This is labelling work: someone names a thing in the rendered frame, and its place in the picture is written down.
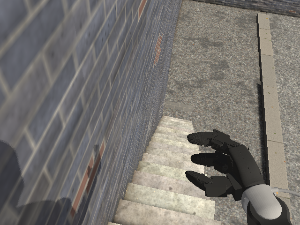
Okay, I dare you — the stairs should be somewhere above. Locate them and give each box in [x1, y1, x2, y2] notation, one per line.
[108, 115, 221, 225]

